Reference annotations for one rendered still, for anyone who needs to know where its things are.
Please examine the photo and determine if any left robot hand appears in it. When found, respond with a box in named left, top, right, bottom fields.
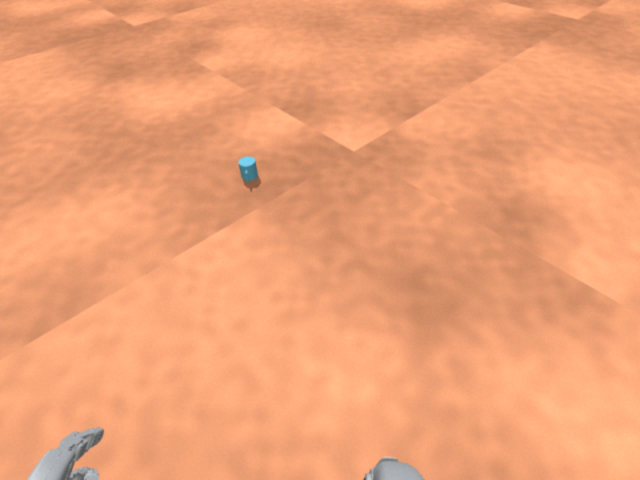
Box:
left=27, top=428, right=104, bottom=480

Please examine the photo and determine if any mug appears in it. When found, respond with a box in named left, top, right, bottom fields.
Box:
left=238, top=156, right=258, bottom=183

